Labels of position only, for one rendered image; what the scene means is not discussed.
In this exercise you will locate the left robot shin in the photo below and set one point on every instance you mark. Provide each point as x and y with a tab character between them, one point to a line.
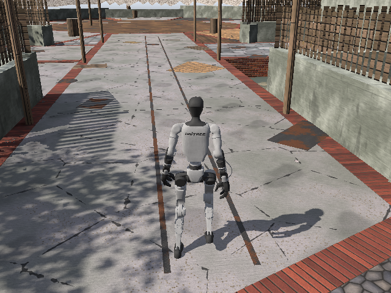
179	222

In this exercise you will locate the right robot forearm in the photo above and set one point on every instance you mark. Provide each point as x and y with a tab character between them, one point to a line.
222	168

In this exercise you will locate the robot right upper arm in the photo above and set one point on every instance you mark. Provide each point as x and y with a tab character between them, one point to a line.
217	142

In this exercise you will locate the left robot hand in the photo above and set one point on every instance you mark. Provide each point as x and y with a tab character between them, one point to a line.
167	177

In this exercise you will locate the robot left foot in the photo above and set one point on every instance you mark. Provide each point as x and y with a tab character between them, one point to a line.
177	253

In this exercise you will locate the left robot forearm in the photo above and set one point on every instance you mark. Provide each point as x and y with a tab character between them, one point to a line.
167	163

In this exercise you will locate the robot left upper arm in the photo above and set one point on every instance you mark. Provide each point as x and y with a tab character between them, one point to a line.
173	139

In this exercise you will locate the right robot hand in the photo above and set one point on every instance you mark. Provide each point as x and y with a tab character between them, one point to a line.
226	186

